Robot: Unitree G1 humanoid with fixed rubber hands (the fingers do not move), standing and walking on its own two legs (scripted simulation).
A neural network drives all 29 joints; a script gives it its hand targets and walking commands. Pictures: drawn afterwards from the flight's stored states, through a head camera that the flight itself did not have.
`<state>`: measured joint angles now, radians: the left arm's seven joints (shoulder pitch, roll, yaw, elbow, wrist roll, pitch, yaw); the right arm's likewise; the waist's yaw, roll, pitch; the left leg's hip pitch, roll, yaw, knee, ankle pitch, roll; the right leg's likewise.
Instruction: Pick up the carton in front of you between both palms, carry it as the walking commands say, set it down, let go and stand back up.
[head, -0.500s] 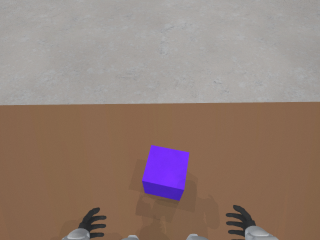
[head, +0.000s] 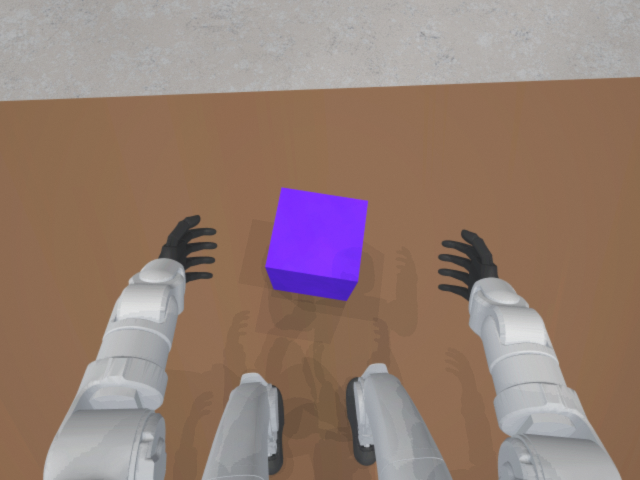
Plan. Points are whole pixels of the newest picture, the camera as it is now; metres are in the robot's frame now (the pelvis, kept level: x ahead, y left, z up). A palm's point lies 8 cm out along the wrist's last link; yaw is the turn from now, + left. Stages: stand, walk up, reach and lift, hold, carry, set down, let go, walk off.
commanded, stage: reach and lift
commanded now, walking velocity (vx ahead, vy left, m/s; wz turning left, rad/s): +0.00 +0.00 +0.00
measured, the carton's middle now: (316, 248) +0.54 -0.04 -0.56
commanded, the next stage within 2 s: none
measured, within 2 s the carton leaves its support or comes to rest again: neither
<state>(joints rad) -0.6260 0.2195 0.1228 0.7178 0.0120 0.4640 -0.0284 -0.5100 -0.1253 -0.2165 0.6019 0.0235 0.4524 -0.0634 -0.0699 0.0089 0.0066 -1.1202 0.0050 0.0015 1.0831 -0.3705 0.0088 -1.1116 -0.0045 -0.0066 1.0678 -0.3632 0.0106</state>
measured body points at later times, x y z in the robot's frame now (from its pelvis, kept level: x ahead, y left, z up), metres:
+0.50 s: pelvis +0.00 +0.01 -0.03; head +0.32 +0.01 +0.29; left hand +0.59 +0.16 -0.13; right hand +0.51 -0.23 -0.13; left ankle +0.07 +0.11 -0.65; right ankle +0.07 -0.12 -0.65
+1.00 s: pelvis -0.01 +0.00 -0.15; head +0.36 +0.00 +0.11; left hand +0.58 +0.15 -0.32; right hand +0.51 -0.23 -0.32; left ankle +0.07 +0.12 -0.65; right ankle +0.07 -0.13 -0.65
